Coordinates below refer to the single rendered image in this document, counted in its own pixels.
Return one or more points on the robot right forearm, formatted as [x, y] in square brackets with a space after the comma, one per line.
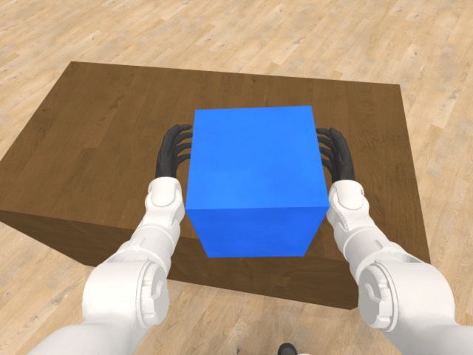
[358, 238]

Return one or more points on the pedestal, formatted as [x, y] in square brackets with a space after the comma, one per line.
[77, 176]

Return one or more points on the carton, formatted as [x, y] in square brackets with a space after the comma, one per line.
[256, 184]

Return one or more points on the left robot hand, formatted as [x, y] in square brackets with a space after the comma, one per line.
[167, 159]

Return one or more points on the right robot hand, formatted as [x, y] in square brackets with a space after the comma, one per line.
[340, 164]

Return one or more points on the robot left upper arm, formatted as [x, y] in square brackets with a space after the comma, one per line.
[122, 301]

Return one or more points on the robot left forearm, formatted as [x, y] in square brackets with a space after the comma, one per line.
[156, 236]

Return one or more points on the robot right upper arm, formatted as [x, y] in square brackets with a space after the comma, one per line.
[413, 307]

